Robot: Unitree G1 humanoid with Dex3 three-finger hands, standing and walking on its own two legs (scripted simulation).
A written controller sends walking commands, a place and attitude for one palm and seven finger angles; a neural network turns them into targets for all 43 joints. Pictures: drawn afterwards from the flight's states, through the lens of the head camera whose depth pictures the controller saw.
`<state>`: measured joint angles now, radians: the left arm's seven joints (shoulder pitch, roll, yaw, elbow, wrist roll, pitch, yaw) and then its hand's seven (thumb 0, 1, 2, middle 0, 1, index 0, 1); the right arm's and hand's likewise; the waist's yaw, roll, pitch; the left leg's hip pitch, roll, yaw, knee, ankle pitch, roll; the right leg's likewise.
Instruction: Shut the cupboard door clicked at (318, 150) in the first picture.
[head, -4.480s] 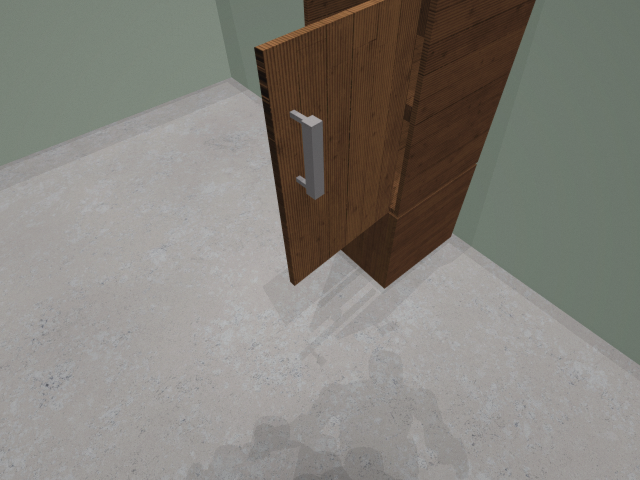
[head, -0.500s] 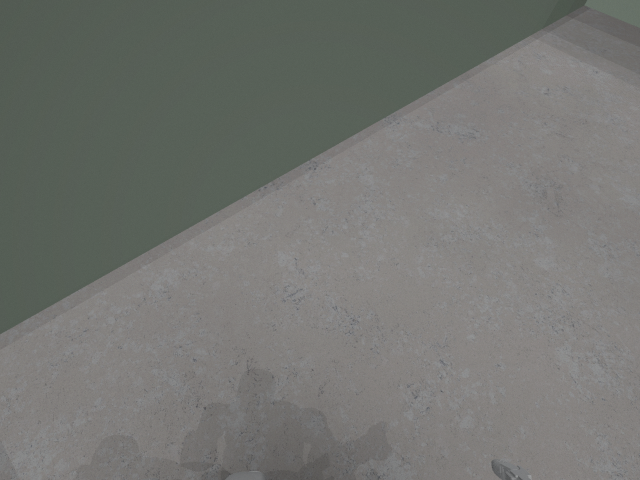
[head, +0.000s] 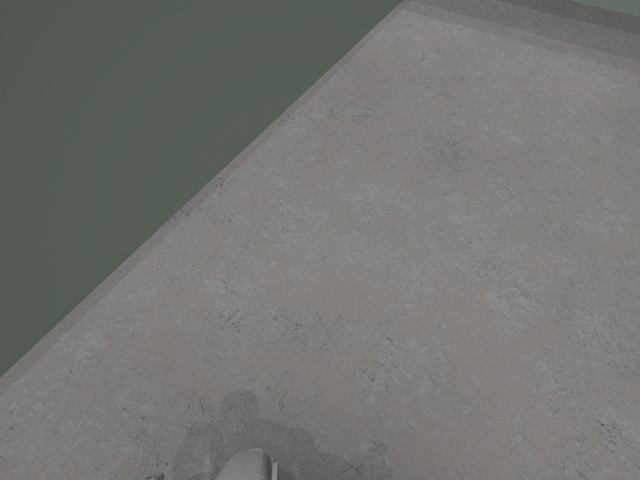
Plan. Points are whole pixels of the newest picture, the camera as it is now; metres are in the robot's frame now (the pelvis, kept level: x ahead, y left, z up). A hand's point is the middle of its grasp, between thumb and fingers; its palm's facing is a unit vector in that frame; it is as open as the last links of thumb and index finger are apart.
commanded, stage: walk around to get in front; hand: left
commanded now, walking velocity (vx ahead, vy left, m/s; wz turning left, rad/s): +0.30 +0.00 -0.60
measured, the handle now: out of the picture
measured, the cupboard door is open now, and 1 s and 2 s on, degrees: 94 94 94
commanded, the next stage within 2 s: walk to a spot facing it in 1.32 s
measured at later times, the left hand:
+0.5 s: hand (267, 335) +0.34 +0.11 -0.16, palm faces -0.40 -0.90 -0.18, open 7.4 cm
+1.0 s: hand (292, 307) +0.41 +0.08 -0.18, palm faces -0.36 -0.91 -0.19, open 7.3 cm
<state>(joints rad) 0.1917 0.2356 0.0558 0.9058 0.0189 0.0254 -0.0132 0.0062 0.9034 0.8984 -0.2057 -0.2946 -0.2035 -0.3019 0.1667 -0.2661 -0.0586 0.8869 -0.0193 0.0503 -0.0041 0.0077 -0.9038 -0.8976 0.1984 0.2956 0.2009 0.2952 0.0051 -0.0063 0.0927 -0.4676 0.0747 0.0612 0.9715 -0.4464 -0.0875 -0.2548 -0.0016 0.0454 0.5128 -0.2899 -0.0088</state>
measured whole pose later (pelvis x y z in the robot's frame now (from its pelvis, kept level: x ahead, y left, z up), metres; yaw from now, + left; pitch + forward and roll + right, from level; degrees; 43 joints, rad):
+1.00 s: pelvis +0.35 -0.10 -0.01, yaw -28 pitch +1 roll -1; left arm 0.37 0.21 0.05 1.07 0.01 -0.05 -0.02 0.00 0.92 0.90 -0.21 -0.29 -0.20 -0.30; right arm 0.09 -0.20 -0.03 0.91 -0.04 -0.05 0.02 0.00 -0.90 -0.90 0.20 0.30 0.20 0.30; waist 0.05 -0.01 0.03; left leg -0.40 0.07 0.09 0.53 -0.17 -0.01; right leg -0.06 0.05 -0.01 0.48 -0.41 -0.04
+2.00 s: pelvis +0.61 -0.32 -0.01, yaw -23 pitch +2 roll -1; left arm 0.12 0.23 0.06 0.95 0.01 0.04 0.01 0.01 0.91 0.90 -0.20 -0.29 -0.20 -0.30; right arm 0.19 -0.22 -0.04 0.94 -0.03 0.01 -0.01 0.00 -0.91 -0.90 0.20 0.30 0.20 0.30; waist -0.02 -0.01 0.08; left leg -0.43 0.01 0.05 0.59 -0.19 0.05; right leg -0.46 -0.06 -0.03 1.08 -0.48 0.06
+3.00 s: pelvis +0.64 -0.42 +0.00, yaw +17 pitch +1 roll +2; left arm 0.21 0.21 0.03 0.87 0.02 0.01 0.01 0.01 0.90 0.90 -0.21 -0.29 -0.20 -0.30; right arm 0.13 -0.25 -0.07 0.90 -0.01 0.07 0.03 0.01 -0.90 -0.90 0.20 0.30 0.20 0.30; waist -0.01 -0.04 0.11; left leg -0.39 0.01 0.08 0.78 -0.43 -0.06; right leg -0.24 -0.15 -0.18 0.56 -0.34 0.03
